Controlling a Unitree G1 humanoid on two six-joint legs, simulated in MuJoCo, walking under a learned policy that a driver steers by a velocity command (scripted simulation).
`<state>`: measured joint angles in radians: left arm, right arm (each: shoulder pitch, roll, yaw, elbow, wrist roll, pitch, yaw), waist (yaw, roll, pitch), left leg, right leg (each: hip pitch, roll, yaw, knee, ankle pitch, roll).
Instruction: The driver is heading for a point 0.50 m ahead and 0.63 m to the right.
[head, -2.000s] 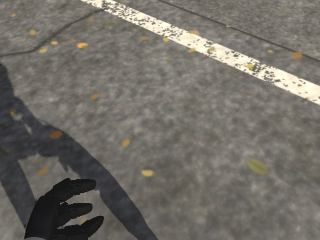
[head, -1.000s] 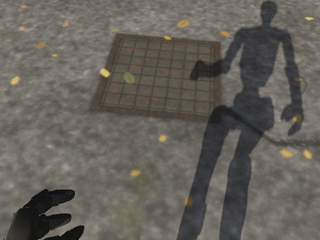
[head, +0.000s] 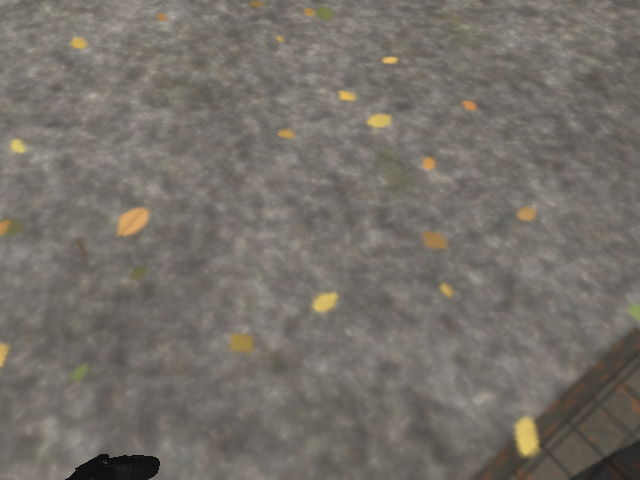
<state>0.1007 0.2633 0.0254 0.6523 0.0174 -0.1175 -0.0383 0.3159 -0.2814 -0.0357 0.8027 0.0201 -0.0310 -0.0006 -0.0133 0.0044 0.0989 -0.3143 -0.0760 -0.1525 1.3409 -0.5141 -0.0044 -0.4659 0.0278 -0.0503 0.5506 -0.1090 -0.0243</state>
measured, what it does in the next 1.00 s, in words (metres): walks ahead, turning right: left foot, then right foot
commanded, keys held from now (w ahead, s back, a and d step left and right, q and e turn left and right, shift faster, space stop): shift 0.02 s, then e+shift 0.82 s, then w+e+shift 0.16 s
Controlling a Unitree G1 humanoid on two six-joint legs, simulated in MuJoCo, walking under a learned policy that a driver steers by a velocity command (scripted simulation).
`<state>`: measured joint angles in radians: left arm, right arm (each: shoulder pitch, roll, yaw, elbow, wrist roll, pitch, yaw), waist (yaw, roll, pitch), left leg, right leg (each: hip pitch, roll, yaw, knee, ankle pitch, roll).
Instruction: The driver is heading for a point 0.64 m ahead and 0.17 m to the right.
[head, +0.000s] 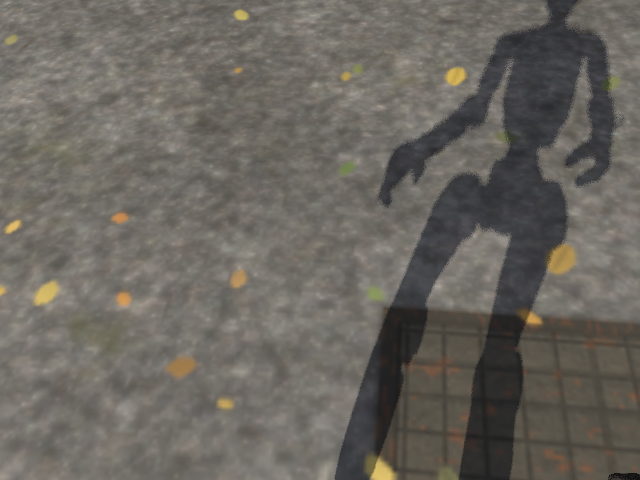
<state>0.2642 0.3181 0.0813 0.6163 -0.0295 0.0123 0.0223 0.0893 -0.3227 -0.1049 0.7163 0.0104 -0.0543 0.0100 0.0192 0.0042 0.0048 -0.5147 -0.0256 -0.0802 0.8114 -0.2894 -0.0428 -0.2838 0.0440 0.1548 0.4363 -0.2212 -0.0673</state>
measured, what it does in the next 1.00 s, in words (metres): walks ahead, turning right: left foot, then right foot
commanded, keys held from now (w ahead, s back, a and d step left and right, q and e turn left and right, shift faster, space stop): w+e+shift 0.62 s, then w+q+shift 0.16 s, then shift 0.22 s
